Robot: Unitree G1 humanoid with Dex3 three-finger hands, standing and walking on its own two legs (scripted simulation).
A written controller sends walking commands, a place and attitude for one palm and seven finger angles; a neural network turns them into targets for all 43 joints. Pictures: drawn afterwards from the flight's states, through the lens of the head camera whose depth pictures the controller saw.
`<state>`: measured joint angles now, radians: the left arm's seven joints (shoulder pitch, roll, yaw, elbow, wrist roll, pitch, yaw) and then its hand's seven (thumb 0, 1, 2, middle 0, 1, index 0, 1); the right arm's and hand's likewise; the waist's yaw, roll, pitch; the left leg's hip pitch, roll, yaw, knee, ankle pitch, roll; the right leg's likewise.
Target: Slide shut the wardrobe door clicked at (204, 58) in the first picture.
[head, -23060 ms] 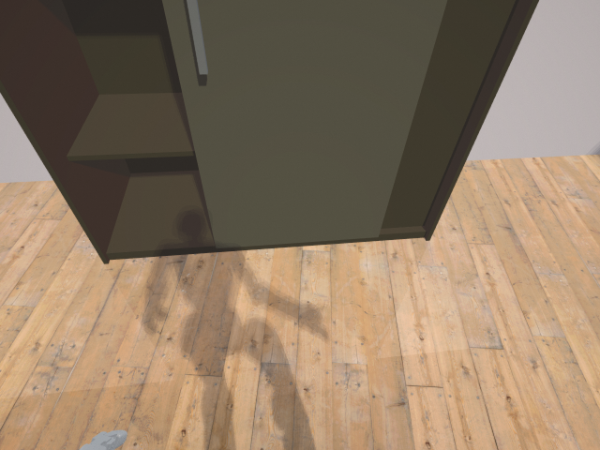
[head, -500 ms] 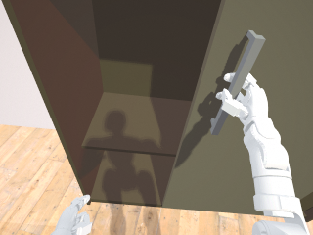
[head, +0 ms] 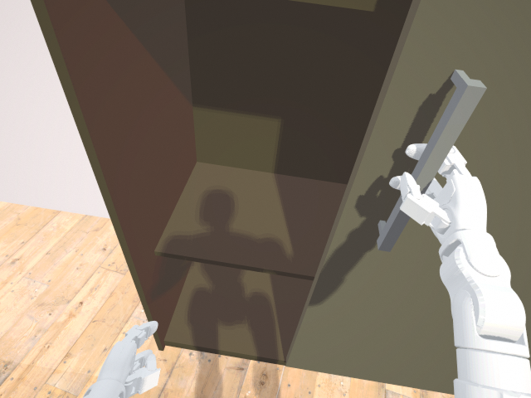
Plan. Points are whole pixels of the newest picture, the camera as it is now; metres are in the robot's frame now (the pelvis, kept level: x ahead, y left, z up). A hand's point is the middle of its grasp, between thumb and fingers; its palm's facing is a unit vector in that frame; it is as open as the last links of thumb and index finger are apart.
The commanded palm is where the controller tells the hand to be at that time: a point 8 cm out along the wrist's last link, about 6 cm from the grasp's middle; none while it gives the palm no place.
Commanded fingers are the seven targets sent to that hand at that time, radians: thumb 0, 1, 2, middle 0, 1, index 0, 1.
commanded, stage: tug the door sideways, standing still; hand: right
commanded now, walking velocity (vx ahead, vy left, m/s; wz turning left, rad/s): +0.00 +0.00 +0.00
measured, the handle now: (415, 174) +0.40 -0.17 +0.20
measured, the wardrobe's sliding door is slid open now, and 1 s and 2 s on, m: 0.44 0.44 0.36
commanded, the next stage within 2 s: step sideways, sliding the door along in 0.36 s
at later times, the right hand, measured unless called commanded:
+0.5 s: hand (405, 195) +0.35 -0.14 +0.20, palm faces +0.13 +0.99 -0.07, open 5.9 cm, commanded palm +0.33 -0.17 +0.20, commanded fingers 0.00 -0.90 -0.90 0.45 1.40 0.45 1.40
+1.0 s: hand (396, 192) +0.36 -0.13 +0.19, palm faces +0.28 +0.96 -0.06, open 6.1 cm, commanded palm +0.34 -0.12 +0.19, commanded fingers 0.00 -0.90 -0.90 0.45 1.40 0.45 1.40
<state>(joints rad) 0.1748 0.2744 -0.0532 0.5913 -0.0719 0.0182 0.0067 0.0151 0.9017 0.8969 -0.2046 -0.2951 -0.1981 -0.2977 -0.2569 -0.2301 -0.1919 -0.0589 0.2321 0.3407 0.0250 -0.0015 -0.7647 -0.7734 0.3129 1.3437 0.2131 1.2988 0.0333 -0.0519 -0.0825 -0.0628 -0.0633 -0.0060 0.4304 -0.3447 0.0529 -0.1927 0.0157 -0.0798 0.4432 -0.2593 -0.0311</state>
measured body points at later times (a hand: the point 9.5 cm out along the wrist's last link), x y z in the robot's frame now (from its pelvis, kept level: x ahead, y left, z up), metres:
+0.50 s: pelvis +0.00 -0.01 +0.00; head +0.00 +0.03 +0.45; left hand +0.23 +0.17 -0.10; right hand +0.34 -0.19 +0.20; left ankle -0.09 +0.08 -0.73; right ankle -0.02 -0.10 -0.74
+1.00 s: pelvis -0.03 +0.06 -0.01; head +0.03 +0.06 +0.43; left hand +0.14 +0.29 -0.14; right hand +0.34 -0.18 +0.19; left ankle +0.03 +0.12 -0.73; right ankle -0.04 -0.07 -0.74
